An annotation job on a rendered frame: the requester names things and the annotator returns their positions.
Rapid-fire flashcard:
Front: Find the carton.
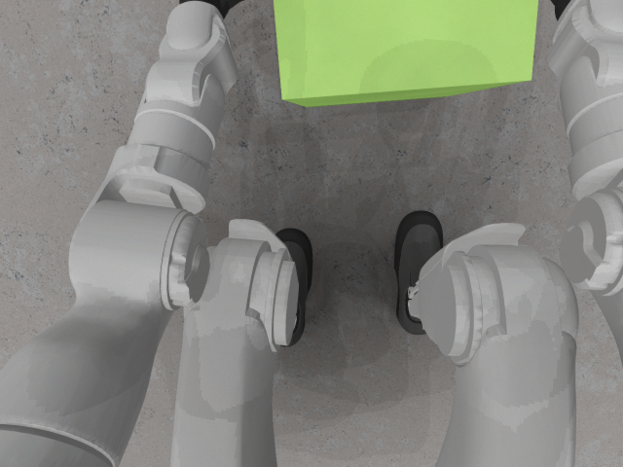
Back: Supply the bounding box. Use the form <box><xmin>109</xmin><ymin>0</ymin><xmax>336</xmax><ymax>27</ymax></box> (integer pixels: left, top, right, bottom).
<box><xmin>274</xmin><ymin>0</ymin><xmax>538</xmax><ymax>107</ymax></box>

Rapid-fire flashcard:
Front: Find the left robot thigh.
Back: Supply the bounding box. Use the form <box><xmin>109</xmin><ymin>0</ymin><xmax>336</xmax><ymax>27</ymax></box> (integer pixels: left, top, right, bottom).
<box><xmin>170</xmin><ymin>237</ymin><xmax>299</xmax><ymax>467</ymax></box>

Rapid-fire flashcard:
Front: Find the robot right upper arm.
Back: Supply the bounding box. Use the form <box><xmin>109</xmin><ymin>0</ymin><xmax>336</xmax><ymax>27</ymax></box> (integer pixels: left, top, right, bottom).
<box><xmin>559</xmin><ymin>187</ymin><xmax>623</xmax><ymax>367</ymax></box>

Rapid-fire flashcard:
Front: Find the right robot forearm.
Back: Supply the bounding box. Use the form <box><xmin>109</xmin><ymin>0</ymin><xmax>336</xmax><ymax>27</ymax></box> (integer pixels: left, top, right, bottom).
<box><xmin>547</xmin><ymin>0</ymin><xmax>623</xmax><ymax>201</ymax></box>

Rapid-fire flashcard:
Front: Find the robot right shin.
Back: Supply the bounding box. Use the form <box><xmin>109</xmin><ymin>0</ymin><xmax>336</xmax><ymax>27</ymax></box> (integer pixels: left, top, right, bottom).
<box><xmin>408</xmin><ymin>223</ymin><xmax>579</xmax><ymax>344</ymax></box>

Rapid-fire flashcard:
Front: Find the robot right hand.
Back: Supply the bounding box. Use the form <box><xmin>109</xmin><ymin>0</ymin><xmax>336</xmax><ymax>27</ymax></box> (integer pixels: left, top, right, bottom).
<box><xmin>551</xmin><ymin>0</ymin><xmax>570</xmax><ymax>20</ymax></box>

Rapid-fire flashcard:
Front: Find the robot left upper arm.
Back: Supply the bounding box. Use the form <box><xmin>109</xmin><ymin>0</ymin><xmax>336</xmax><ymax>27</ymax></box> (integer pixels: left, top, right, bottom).
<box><xmin>0</xmin><ymin>199</ymin><xmax>210</xmax><ymax>467</ymax></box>

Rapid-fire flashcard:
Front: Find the robot left hand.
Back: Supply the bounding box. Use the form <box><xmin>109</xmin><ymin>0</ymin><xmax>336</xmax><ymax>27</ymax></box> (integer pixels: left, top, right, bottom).
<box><xmin>179</xmin><ymin>0</ymin><xmax>243</xmax><ymax>19</ymax></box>

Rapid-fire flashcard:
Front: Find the left robot forearm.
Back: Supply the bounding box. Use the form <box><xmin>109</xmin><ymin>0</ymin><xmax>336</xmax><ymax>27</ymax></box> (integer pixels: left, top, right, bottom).
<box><xmin>68</xmin><ymin>1</ymin><xmax>238</xmax><ymax>289</ymax></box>

